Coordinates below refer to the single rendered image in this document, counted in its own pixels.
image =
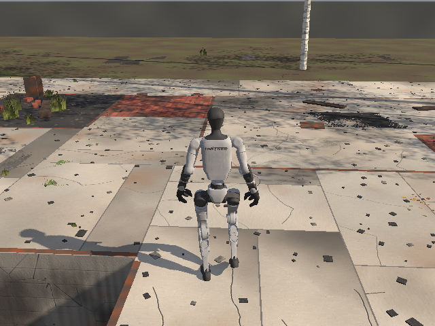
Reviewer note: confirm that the robot right forearm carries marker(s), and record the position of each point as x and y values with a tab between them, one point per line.
250	181

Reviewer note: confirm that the right robot shin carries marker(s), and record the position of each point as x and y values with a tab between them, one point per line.
233	237

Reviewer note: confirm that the robot left forearm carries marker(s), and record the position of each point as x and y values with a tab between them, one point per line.
183	180

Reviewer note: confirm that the robot left upper arm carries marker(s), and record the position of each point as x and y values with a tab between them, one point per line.
191	155

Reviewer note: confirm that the robot right upper arm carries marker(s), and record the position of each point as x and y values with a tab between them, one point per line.
241	154

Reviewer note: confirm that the right robot hand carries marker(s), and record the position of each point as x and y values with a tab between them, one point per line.
254	196

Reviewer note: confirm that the left robot hand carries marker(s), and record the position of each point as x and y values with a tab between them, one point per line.
185	193

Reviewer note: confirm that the robot right thigh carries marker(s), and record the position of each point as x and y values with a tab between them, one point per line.
232	198

